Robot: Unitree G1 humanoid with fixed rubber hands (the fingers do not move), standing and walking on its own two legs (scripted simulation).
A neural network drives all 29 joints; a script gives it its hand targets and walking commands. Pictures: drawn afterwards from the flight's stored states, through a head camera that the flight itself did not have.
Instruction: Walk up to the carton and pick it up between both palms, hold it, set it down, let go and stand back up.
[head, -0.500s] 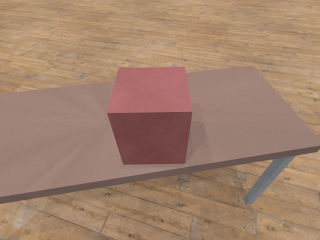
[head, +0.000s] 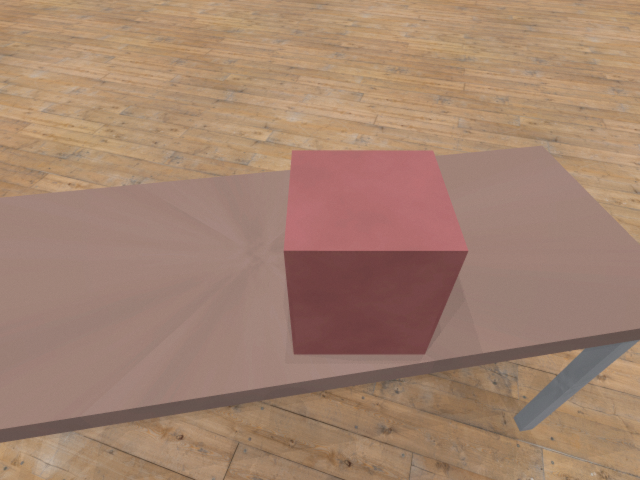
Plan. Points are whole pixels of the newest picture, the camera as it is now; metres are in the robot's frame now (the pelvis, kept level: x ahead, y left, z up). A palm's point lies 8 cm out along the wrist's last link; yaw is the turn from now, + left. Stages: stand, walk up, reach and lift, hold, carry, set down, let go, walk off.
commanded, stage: walk up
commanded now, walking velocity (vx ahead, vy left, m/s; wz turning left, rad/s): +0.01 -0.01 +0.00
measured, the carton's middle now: (360, 256) +0.44 -0.04 +0.02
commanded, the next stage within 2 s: none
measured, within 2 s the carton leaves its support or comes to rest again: neither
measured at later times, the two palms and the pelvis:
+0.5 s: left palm out of the picture +0.10 +0.12 -0.11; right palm out of the picture +0.00 -0.33 -0.15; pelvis +0.02 -0.10 +0.01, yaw -1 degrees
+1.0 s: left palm out of the picture -0.04 +0.20 -0.13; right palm out of the picture +0.06 -0.28 -0.14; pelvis -0.01 -0.04 +0.00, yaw -1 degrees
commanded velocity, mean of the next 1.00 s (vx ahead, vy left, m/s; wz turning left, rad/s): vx -0.01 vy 0.00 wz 0.00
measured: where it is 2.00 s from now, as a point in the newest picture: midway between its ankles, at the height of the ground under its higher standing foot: outside the picture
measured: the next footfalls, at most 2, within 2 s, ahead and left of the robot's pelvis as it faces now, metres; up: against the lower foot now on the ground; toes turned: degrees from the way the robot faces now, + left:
right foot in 0.32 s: +0.06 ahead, -0.18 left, +0.00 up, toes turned -6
left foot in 1.00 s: +0.01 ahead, +0.11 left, +0.00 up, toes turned +1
